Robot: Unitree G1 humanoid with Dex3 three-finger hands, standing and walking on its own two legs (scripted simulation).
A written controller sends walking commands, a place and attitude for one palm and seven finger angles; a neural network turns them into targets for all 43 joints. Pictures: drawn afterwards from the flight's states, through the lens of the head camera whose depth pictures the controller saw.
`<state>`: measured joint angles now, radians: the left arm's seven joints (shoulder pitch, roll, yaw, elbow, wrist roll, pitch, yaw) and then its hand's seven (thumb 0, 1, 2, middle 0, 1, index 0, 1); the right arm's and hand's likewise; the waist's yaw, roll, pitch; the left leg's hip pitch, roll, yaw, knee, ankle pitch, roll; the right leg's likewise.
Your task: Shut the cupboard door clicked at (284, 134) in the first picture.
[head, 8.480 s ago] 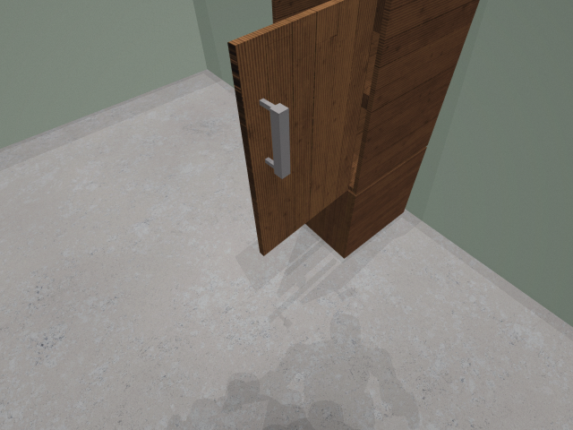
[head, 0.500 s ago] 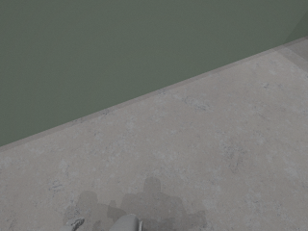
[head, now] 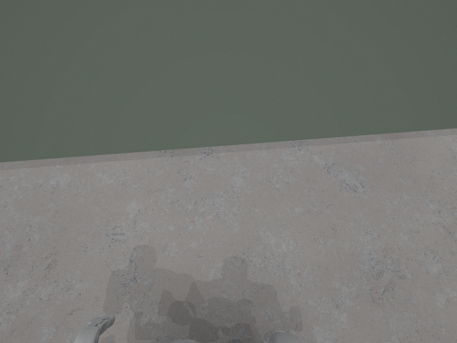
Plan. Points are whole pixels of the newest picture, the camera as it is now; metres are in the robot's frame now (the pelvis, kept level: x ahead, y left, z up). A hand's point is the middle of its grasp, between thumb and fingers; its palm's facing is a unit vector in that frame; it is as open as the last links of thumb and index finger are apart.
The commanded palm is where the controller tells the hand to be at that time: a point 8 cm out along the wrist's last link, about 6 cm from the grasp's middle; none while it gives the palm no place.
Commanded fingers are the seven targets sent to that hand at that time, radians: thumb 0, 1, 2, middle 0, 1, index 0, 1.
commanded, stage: walk to a spot facing it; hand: left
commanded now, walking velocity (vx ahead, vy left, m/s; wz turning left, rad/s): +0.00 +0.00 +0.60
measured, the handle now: out of the picture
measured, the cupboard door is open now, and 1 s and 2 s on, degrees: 94 94 94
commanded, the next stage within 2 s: none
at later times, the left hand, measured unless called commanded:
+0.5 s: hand out of the picture +0.00 +0.21 -0.19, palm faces +0.33 -0.92 -0.22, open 7.4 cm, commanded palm none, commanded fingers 0.00 0.90 0.90 -0.20 -0.30 -0.20 -0.30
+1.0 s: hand out of the picture +0.00 +0.18 -0.16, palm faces +0.63 -0.75 -0.21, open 7.4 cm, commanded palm none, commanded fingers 0.00 0.90 0.90 -0.20 -0.30 -0.20 -0.30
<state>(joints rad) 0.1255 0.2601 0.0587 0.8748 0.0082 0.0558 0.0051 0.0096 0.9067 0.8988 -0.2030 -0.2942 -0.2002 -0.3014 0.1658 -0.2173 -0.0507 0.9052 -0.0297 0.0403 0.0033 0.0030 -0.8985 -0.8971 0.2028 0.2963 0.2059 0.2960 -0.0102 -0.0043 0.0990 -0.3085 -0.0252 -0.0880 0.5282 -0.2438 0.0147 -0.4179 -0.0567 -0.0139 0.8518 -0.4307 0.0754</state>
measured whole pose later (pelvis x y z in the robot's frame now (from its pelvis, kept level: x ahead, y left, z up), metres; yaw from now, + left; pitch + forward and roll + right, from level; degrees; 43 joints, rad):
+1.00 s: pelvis +0.10 +0.01 +0.01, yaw +39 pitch +2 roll +1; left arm 0.29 0.20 0.04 0.95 0.02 -0.05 -0.01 0.01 0.90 0.90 -0.21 -0.29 -0.20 -0.30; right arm 0.16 -0.26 -0.08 0.93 -0.03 0.05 0.06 0.01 -0.90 -0.90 0.20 0.30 0.20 0.30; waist -0.01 -0.02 0.07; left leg -0.57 0.05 0.05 0.97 -0.31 -0.04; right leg -0.06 -0.13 -0.22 0.36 -0.31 0.05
